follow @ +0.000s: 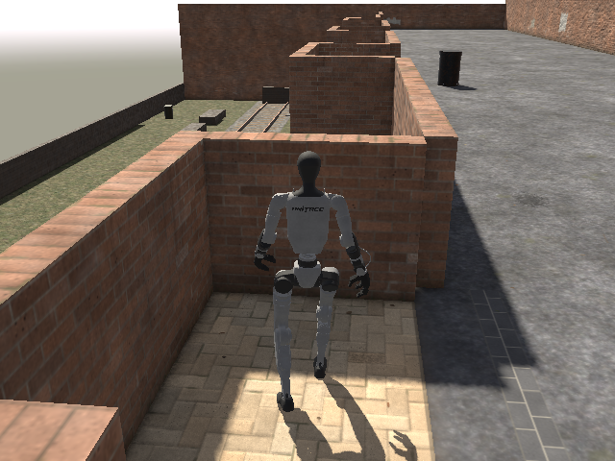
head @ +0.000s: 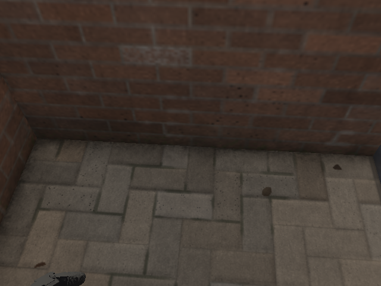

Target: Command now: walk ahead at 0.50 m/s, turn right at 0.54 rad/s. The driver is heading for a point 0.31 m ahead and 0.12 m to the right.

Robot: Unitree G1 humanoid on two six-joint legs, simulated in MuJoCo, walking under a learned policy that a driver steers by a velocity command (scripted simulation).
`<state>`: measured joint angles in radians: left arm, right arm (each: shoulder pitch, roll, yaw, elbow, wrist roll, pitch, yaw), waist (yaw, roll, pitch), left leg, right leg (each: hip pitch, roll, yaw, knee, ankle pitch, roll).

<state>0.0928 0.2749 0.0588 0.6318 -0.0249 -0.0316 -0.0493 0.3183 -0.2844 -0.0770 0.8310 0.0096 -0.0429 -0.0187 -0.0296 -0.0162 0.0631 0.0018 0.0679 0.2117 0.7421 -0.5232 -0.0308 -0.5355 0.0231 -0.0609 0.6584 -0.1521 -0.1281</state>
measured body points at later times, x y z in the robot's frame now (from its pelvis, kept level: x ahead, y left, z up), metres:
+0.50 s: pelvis +0.26 +0.02 +0.02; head +0.30 +0.02 +0.46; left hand +0.42 +0.27 -0.10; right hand +0.41 -0.26 -0.07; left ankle +0.40 +0.10 -0.71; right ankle +0.13 -0.07 -0.68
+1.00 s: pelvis +0.34 -0.01 +0.03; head +0.34 -0.02 +0.48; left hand +0.51 +0.22 -0.09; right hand +0.42 -0.29 -0.09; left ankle +0.40 +0.10 -0.71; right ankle +0.29 -0.14 -0.71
